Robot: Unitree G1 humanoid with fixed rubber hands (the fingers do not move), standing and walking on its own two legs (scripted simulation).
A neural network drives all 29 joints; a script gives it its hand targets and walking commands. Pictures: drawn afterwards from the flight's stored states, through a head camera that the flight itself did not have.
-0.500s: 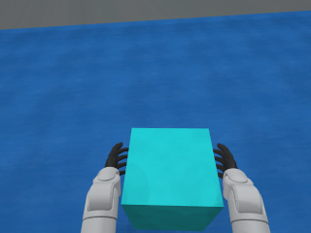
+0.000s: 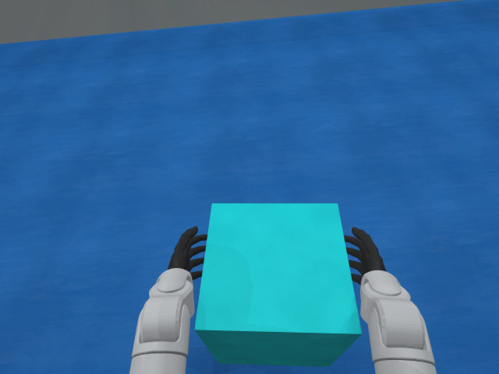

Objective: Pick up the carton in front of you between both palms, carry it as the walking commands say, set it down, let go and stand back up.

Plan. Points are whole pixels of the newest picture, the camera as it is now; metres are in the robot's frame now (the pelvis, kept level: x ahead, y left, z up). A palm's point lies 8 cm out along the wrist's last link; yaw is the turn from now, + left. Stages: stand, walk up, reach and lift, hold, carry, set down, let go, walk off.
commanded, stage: carry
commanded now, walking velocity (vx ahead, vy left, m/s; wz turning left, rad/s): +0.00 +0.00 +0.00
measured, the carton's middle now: (273, 289) +0.28 +0.00 -0.05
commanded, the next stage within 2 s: hold in 1.74 s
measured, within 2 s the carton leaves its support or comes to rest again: neither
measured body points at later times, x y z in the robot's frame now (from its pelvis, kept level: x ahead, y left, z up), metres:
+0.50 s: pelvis +0.04 +0.02 -0.01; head +0.04 +0.02 +0.44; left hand +0.34 +0.16 +0.02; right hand +0.34 -0.14 +0.02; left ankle -0.05 +0.12 -0.74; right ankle +0.02 -0.08 -0.74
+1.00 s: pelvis +0.00 +0.02 +0.00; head -0.02 +0.02 +0.45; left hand +0.30 +0.17 +0.03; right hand +0.30 -0.14 +0.03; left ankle -0.05 +0.12 -0.74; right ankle +0.02 -0.08 -0.74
